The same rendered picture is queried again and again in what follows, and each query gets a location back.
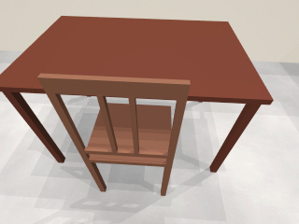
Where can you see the chair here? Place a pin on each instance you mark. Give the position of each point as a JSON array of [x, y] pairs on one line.
[[128, 134]]

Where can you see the table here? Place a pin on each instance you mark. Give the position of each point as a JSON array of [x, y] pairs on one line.
[[207, 53]]

